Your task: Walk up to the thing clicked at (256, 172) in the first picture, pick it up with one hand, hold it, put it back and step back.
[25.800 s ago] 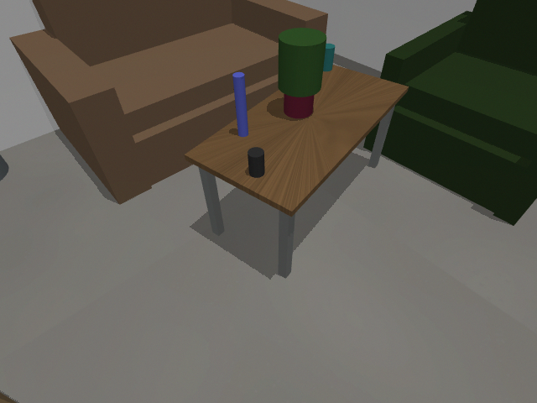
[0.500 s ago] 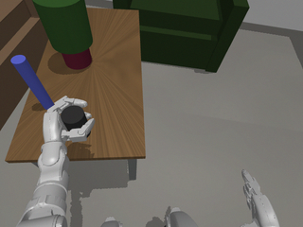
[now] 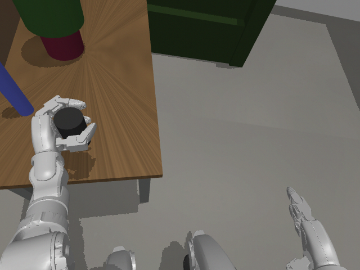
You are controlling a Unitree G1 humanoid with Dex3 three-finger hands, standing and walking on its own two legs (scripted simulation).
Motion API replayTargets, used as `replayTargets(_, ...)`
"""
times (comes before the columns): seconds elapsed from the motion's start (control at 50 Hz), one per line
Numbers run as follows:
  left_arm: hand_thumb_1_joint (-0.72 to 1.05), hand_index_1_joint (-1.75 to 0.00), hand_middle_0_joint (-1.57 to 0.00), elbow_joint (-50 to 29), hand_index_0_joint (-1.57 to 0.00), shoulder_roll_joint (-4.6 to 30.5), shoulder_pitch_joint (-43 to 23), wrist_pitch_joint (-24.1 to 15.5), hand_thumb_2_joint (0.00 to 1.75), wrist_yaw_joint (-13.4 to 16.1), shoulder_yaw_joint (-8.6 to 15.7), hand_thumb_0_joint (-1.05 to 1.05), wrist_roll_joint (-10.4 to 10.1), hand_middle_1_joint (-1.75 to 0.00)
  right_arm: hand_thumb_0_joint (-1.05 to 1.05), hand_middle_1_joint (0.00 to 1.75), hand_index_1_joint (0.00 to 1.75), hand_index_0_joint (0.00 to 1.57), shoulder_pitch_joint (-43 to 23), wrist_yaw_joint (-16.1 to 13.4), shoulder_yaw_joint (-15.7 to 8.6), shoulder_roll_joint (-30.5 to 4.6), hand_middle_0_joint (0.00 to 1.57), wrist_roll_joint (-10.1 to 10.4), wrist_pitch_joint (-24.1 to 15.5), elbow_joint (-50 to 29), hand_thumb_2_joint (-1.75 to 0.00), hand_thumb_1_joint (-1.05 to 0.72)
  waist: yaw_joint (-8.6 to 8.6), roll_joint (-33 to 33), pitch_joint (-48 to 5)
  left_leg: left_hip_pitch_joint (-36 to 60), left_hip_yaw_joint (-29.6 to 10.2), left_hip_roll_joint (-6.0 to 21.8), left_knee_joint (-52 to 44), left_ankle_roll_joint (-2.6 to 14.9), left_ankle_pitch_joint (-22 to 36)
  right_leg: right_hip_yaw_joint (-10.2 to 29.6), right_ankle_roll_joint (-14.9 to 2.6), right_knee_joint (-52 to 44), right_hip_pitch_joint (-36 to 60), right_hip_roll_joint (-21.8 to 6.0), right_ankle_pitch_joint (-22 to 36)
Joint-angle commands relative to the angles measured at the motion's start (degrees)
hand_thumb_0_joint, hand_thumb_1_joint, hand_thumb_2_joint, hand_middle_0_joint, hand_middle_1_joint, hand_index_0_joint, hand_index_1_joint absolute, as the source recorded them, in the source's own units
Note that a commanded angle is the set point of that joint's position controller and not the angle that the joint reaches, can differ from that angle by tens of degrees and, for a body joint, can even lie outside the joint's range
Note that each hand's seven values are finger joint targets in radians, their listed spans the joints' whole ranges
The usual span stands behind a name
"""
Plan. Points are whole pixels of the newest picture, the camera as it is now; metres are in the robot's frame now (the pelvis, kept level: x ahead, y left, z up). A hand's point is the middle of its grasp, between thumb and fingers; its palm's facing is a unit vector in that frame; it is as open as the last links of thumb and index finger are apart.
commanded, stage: crouch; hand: left
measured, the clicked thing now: (74, 129) +0.47 +0.18 -0.01
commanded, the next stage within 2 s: lower in 0.18 s
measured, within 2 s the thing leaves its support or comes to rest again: rests again in 1.36 s
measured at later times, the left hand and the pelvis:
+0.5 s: hand (80, 130) +0.48 +0.17 -0.04, palm faces +0.11 -0.99 -0.03, open 7.5 cm; pelvis -0.01 +0.00 -0.02, yaw -1 degrees
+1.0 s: hand (86, 137) +0.49 +0.17 -0.09, palm faces +0.11 -0.99 -0.04, open 7.5 cm; pelvis -0.02 +0.00 -0.06, yaw -1 degrees
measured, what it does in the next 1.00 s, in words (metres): lowers itself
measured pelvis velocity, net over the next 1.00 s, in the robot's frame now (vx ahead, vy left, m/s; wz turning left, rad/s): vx -0.02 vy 0.00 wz -0.02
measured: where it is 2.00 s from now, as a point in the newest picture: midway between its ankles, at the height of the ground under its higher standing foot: outside the picture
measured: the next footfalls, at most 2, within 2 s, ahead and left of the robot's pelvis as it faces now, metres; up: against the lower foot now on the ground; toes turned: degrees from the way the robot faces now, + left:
none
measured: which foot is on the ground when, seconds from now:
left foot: down 0.00-1.00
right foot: down 0.00-1.00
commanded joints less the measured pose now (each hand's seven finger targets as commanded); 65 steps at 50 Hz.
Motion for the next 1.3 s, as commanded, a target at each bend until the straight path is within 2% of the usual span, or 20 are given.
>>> replayTargets(0.0, 0.40, -1.35, -1.32, -11.3, -1.33, 10.4, -22.6, -4.3, 1.21, 0.1, 1.6, 0.00, -0.8, -1.34, 0.00, 0.05, 0.05, 0.05, 3.2, -1.0, -6.9, -9.1, 0.05, 0.2, -2.6, -9.0, -0.06, 0.53, -0.47, 11.6, -29.3, 19.1, 0.8, -2.0, -8.0, 1.01, 22.8, -0.7, -3.21, -5.5, 14.3, 2.5, 20.0)
replayTargets(0.16, 0.38, -1.32, -1.29, -10.6, -1.30, 11.8, -24.6, -4.5, 1.19, 0.7, 2.6, 0.00, -0.5, -1.32, 0.00, 0.05, 0.05, 0.05, 3.7, -1.0, -6.7, -9.2, 0.05, 0.2, -2.2, -11.7, -0.05, 0.53, -1.66, 11.7, -30.5, 16.9, 0.8, -2.1, -6.6, 1.29, 21.8, -0.5, -3.09, -4.7, 14.0, 2.6, 19.7)
replayTargets(0.22, 0.38, -1.32, -1.30, -8.9, -1.31, 13.2, -24.6, -4.3, 1.19, 1.0, 3.3, 0.00, 0.3, -1.32, 0.00, 0.05, 0.05, 0.05, 3.0, -1.2, -7.9, -10.3, 0.05, 0.3, -2.2, -13.7, -0.06, 0.53, -2.34, 10.4, -30.1, 15.1, 0.9, -2.2, -6.7, 1.58, 18.6, 0.0, -2.85, -5.2, 14.3, 2.5, 17.9)
replayTargets(0.26, 0.36, -1.31, -1.28, -9.8, -1.29, 13.1, -26.3, -4.7, 1.18, 0.7, 3.1, 0.00, 0.3, -1.31, 0.00, 0.05, 0.05, 0.05, 3.4, -0.9, -6.7, -9.2, 0.05, 0.0, -2.1, -12.0, -0.06, 0.53, -1.97, 13.5, -30.0, 16.6, 0.7, -2.0, -6.5, 1.09, 20.5, -0.5, -3.28, -4.3, 12.0, 2.6, 18.1)
replayTargets(0.3, 0.37, -1.33, -1.30, -7.2, -1.31, 13.5, -25.2, -4.5, 1.17, 0.5, 3.7, 0.00, 0.4, -1.33, 0.00, 0.05, 0.05, 0.05, 2.6, -0.9, -7.8, -10.3, 0.05, 0.1, -2.3, -13.4, -0.06, 0.52, -2.46, 12.3, -30.0, 16.5, 0.3, -1.8, -6.1, 1.13, 20.6, -0.9, -3.34, -3.9, 10.8, 2.8, 17.7)
replayTargets(0.34, 0.36, -1.35, -1.32, -4.3, -1.33, 14.1, -25.4, -4.7, 1.19, 0.6, 3.6, 0.00, 1.2, -1.35, 0.00, 0.05, 0.05, 0.05, 2.5, -0.9, -6.8, -9.6, 0.05, 0.1, -2.5, -13.1, -0.06, 0.52, -3.20, 11.2, -27.3, 12.6, 0.6, -2.1, -5.6, 1.56, 16.7, -0.4, -3.04, -4.0, 10.3, 2.7, 15.6)
replayTargets(0.42, 0.35, -1.37, -1.33, -3.7, -1.34, 15.3, -26.8, -5.6, 1.20, 0.7, 4.3, 0.00, 1.4, -1.38, 0.00, 0.05, 0.05, 0.05, 2.5, -0.6, -7.6, -10.3, 0.05, -0.1, -2.9, -13.4, -0.05, 0.53, -3.84, 11.6, -28.7, 11.3, 0.3, -2.2, -4.8, 1.62, 13.3, -0.3, -3.13, -3.3, 8.6, 2.9, 12.6)
replayTargets(0.52, 0.37, -1.36, -1.31, -5.7, -1.33, 17.5, -28.6, -6.9, 1.19, 0.9, 4.9, 0.00, 1.6, -1.36, 0.00, 0.05, 0.05, 0.05, 1.9, -0.5, -8.1, -11.0, 0.05, -0.2, -3.6, -14.7, -0.06, 0.52, -4.26, 14.2, -34.4, 11.7, 0.1, -2.1, -1.9, 1.54, 19.2, -0.6, -3.30, -0.3, 8.3, 2.9, 17.2)
replayTargets(0.58, 0.38, -1.37, -1.33, -5.2, -1.34, 17.7, -29.3, -7.1, 1.21, 0.6, 4.7, 0.00, 1.9, -1.37, 0.00, 0.05, 0.05, 0.05, 1.1, -0.6, -8.6, -11.7, 0.05, -0.3, -3.8, -15.5, -0.06, 0.51, -5.08, 15.4, -34.3, 11.8, -0.5, -1.8, -1.0, 1.28, 18.9, -0.9, -3.51, 0.8, 5.2, 3.1, 16.4)
replayTargets(0.62, 0.38, -1.38, -1.34, -6.3, -1.36, 18.5, -30.3, -7.4, 1.21, 0.9, 4.9, 0.00, 2.1, -1.38, 0.00, 0.05, 0.05, 0.05, 1.9, -0.2, -7.3, -10.7, 0.05, -0.3, -3.5, -15.5, -0.06, 0.51, -4.50, 17.0, -35.1, 11.9, -0.5, -2.0, -0.7, 1.08, 18.9, -0.9, -3.57, 1.4, 5.0, 3.0, 15.9)
replayTargets(0.66, 0.39, -1.40, -1.34, -4.3, -1.35, 18.8, -28.3, -7.0, 1.23, 1.1, 5.3, 0.00, 2.3, -1.40, 0.00, 0.05, 0.05, 0.05, 2.1, -0.4, -9.4, -11.9, 0.05, -0.2, -3.6, -15.7, -0.06, 0.51, -5.57, 16.0, -34.4, 9.3, -0.2, -2.1, 0.2, 1.50, 17.0, -0.4, -3.26, 1.5, 5.6, 2.8, 15.5)
replayTargets(0.68, 0.39, -1.39, -1.34, -5.6, -1.35, 19.8, -28.6, -7.0, 1.21, 1.4, 5.9, 0.00, 2.7, -1.39, 0.00, 0.05, 0.05, 0.05, 1.8, -0.3, -8.9, -12.1, 0.05, -0.3, -3.6, -16.9, -0.06, 0.51, -5.11, 16.3, -35.7, 10.0, -0.2, -2.0, 0.4, 1.42, 18.0, -0.5, -3.31, 1.9, 5.5, 2.9, 16.2)
replayTargets(0.7, 0.37, -1.40, -1.34, -4.5, -1.35, 18.4, -28.6, -6.9, 1.23, 1.4, 4.8, 0.00, 3.0, -1.40, 0.00, 0.05, 0.05, 0.05, 2.2, -0.1, -8.4, -11.1, 0.05, -0.4, -3.4, -15.6, -0.06, 0.51, -5.68, 17.4, -34.0, 9.4, -0.3, -2.0, 0.4, 1.27, 16.6, -0.5, -3.43, 2.0, 3.8, 2.9, 14.5)
replayTargets(0.82, 0.40, -1.39, -1.34, -5.0, -1.36, 18.9, -28.5, -6.2, 1.22, 1.6, 5.2, 0.00, 3.1, -1.39, 0.00, 0.05, 0.05, 0.05, 2.3, 0.0, -8.8, -11.4, 0.05, -0.2, -3.3, -17.1, -0.06, 0.51, -6.02, 17.7, -33.9, 7.9, -0.4, -1.9, 1.4, 1.43, 15.5, -0.9, -3.45, 2.9, 2.2, 3.0, 13.6)
replayTargets(0.84, 0.41, -1.39, -1.35, -5.1, -1.36, 17.9, -28.5, -6.3, 1.23, 1.7, 4.6, 0.00, 3.2, -1.40, 0.00, 0.05, 0.05, 0.05, 2.0, 0.0, -9.0, -11.5, 0.05, -0.2, -3.5, -19.1, -0.06, 0.51, -6.96, 17.0, -34.9, 7.8, -0.4, -1.9, 1.7, 1.54, 15.8, -0.7, -3.34, 2.8, 3.2, 2.9, 14.3)
replayTargets(1.0, 0.42, -1.40, -1.34, -5.2, -1.36, 19.7, -28.6, -6.3, 1.23, 2.5, 5.3, 0.00, 3.8, -1.40, 0.00, 0.05, 0.05, 0.05, 2.1, -0.1, -9.7, -12.2, 0.05, 0.1, -3.2, -18.7, -0.06, 0.52, -6.42, 18.7, -34.0, 8.4, -0.9, -1.8, 1.9, 0.99, 15.6, -1.6, -3.72, 4.5, -0.6, 3.1, 13.0)
replayTargets(1.08, 0.44, -1.39, -1.34, -5.0, -1.35, 18.8, -27.9, -6.2, 1.23, 2.3, 4.7, 0.00, 4.1, -1.39, 0.00, 0.05, 0.05, 0.05, 3.7, 0.0, -10.1, -12.1, 0.05, -0.1, -3.3, -18.3, -0.06, 0.52, -7.34, 19.3, -34.5, 8.6, -0.6, -1.8, 3.2, 1.24, 17.5, -1.6, -3.68, 4.8, -1.0, 3.2, 14.6)
replayTargets(1.12, 0.43, -1.39, -1.34, -5.6, -1.35, 19.5, -27.9, -6.2, 1.22, 2.4, 5.3, 0.00, 4.2, -1.39, 0.00, 0.05, 0.05, 0.05, 2.2, 0.1, -10.0, -12.3, 0.05, 0.0, -3.4, -19.7, -0.06, 0.52, -6.36, 18.3, -35.2, 7.4, -0.7, -2.0, 3.2, 1.32, 15.6, -1.3, -3.58, 4.9, -0.5, 3.1, 13.4)
replayTargets(1.2, 0.43, -1.40, -1.34, -6.2, -1.35, 18.7, -29.1, -6.4, 1.24, 2.9, 4.7, 0.00, 4.4, -1.40, 0.00, 0.05, 0.05, 0.05, 2.5, 0.1, -10.7, -12.4, 0.05, 0.0, -3.5, -20.2, -0.06, 0.52, -7.61, 18.1, -34.4, 5.8, -0.4, -2.0, 3.6, 1.56, 13.5, -1.1, -3.46, 4.8, -1.0, 3.1, 12.2)
replayTargets(1.28, 0.43, -1.39, -1.33, -5.2, -1.34, 18.4, -27.4, -6.3, 1.23, 3.0, 4.5, 0.00, 4.7, -1.39, 0.00, 0.05, 0.05, 0.05, 4.0, 0.4, -9.9, -12.1, 0.05, -0.1, -3.3, -20.1, -0.06, 0.52, -7.32, 20.3, -34.9, 9.3, -1.3, -1.5, 4.0, 0.81, 18.7, -2.3, -3.95, 6.5, -3.9, 3.4, 14.5)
